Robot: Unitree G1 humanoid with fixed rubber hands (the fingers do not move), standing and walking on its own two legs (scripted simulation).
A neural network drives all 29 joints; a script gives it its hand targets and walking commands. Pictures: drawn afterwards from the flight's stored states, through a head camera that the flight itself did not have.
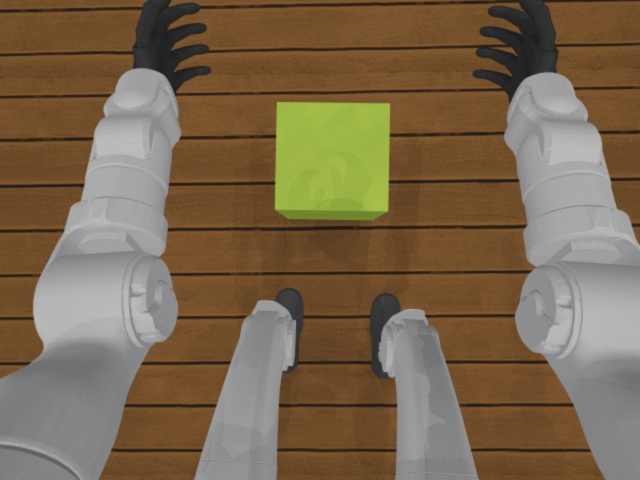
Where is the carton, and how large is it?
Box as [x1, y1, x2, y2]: [275, 102, 389, 219]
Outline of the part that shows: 277,102 275,174 276,210 287,218 373,219 387,211 389,103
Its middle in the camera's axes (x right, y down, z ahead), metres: +0.02 -0.16 +0.84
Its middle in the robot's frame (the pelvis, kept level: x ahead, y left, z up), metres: +0.51 +0.02 -0.52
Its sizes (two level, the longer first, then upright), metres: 0.210 0.200 0.250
